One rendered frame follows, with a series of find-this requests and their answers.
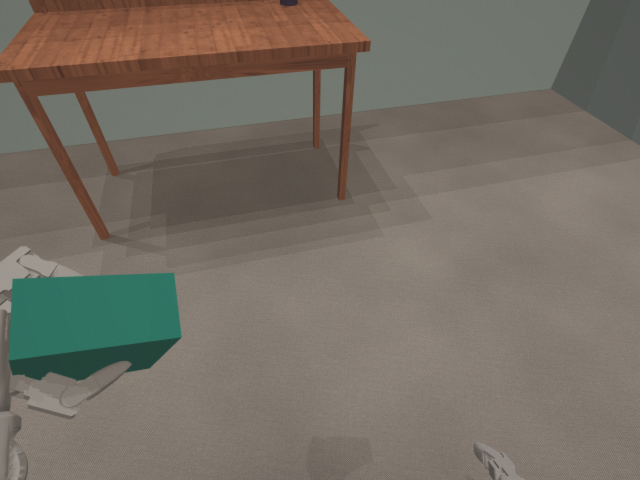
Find left robot forearm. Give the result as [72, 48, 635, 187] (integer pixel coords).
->
[0, 411, 28, 480]

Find sponge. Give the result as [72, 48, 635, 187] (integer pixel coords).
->
[9, 273, 182, 381]

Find left robot hand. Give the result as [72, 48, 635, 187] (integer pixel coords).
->
[0, 246, 132, 419]

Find right robot hand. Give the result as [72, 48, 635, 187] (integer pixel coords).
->
[474, 442, 525, 480]

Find table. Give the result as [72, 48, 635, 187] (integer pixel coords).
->
[0, 0, 371, 240]

